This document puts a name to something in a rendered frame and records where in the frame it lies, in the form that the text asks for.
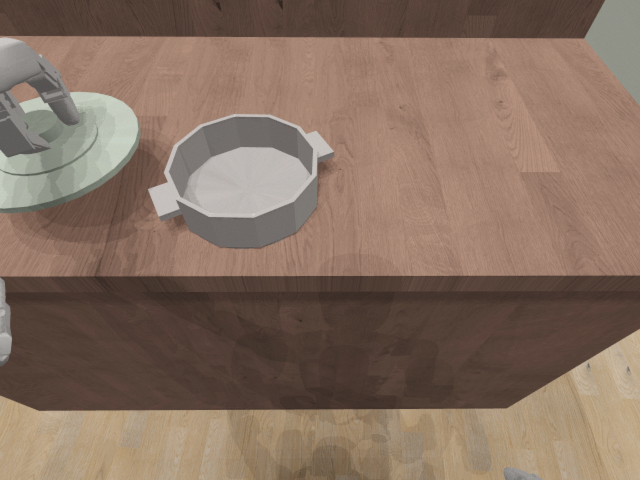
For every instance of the knob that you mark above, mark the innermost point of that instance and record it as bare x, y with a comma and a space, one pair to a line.
45, 123

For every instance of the lid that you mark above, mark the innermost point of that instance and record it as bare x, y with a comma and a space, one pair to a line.
81, 159

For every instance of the pot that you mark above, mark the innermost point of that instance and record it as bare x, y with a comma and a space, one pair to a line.
243, 181

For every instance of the robot left hand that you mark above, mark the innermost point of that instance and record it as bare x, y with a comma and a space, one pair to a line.
19, 63

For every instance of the table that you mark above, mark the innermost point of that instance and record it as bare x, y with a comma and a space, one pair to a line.
476, 235

